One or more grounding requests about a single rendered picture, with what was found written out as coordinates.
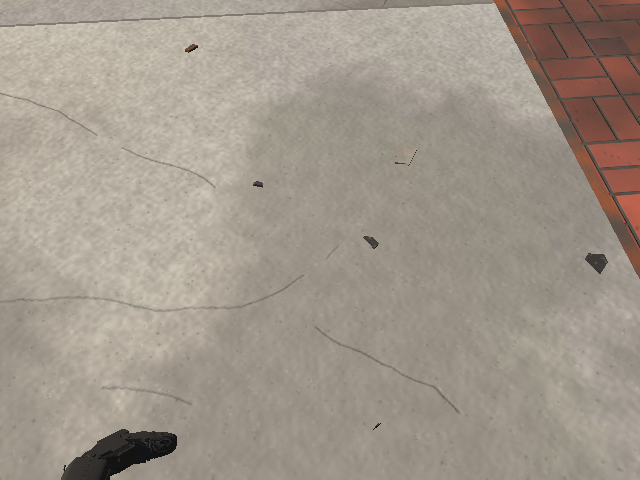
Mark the robot left hand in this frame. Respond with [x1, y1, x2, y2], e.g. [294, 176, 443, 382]
[61, 429, 177, 480]

